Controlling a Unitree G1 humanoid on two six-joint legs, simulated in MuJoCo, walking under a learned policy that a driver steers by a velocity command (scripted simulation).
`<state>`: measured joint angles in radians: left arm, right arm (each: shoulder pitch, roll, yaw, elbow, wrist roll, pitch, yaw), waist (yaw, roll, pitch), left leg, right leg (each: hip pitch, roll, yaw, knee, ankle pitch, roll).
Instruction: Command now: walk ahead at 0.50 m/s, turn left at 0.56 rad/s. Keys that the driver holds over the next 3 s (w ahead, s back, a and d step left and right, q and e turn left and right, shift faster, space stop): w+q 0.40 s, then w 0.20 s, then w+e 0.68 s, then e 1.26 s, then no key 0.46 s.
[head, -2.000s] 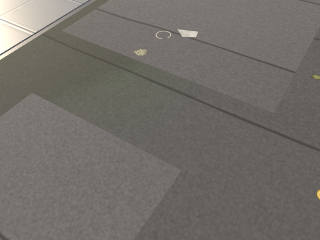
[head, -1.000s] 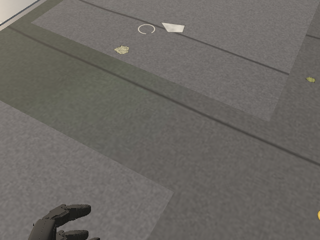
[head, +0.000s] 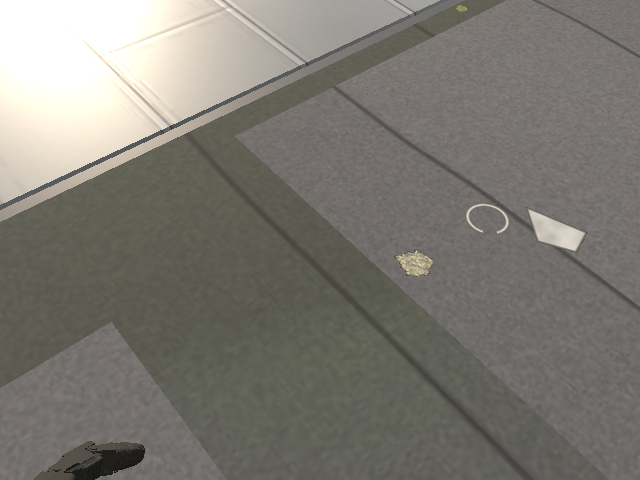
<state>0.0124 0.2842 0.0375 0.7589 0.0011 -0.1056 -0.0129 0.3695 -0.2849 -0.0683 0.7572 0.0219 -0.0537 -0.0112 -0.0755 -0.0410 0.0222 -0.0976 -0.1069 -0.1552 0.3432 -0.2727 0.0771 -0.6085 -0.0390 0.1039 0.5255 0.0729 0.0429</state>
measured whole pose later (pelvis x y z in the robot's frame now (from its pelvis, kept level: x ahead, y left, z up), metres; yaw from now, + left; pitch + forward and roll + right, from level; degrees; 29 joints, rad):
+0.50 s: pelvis +0.27 -0.01 +0.00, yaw +18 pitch +2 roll -2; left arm 0.33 0.29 0.07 0.88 -0.01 -0.09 -0.01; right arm 0.13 -0.29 -0.06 0.61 0.02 -0.03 0.03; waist 0.10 0.04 0.04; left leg -0.67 0.10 -0.03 0.72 -0.03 0.02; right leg 0.03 0.01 -0.18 0.24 -0.29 0.00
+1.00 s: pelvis +0.52 +0.11 +0.00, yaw +11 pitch +1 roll +2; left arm 0.14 0.28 0.05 0.82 -0.02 -0.04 -0.03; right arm 0.33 -0.26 -0.07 0.78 -0.01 -0.09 0.00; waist -0.05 -0.05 0.02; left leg 0.03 -0.04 0.19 0.21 -0.26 0.03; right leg -0.69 -0.10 0.05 0.75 0.05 0.01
